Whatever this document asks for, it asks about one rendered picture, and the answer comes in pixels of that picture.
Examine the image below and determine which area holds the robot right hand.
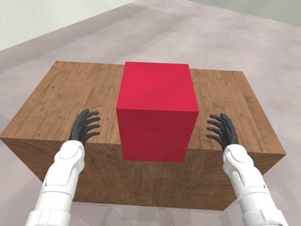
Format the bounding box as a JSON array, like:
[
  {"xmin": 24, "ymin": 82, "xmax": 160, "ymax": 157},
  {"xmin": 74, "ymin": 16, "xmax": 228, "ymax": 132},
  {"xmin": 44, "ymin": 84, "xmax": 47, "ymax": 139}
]
[{"xmin": 206, "ymin": 113, "xmax": 239, "ymax": 152}]

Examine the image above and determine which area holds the robot left forearm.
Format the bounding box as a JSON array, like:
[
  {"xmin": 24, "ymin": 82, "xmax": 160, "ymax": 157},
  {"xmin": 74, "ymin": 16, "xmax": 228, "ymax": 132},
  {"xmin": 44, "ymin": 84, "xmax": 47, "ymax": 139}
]
[{"xmin": 25, "ymin": 140, "xmax": 85, "ymax": 226}]

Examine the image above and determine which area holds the pedestal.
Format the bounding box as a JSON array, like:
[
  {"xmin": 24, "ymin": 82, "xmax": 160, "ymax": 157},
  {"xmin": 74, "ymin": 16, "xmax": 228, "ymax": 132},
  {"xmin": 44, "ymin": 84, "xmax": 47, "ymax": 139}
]
[{"xmin": 0, "ymin": 61, "xmax": 286, "ymax": 211}]

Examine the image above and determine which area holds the robot left hand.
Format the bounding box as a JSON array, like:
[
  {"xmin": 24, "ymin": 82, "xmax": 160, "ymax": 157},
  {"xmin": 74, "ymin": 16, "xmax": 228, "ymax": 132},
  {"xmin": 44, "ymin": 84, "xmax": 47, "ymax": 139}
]
[{"xmin": 68, "ymin": 109, "xmax": 101, "ymax": 146}]

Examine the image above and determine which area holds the carton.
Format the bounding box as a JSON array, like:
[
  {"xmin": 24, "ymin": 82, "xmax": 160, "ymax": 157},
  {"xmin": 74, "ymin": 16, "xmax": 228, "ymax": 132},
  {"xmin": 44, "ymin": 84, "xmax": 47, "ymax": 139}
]
[{"xmin": 116, "ymin": 62, "xmax": 199, "ymax": 162}]

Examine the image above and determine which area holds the robot right forearm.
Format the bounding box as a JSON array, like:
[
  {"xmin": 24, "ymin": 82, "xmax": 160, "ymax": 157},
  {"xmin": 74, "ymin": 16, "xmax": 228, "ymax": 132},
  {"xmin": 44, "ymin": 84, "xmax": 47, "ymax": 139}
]
[{"xmin": 222, "ymin": 144, "xmax": 288, "ymax": 226}]

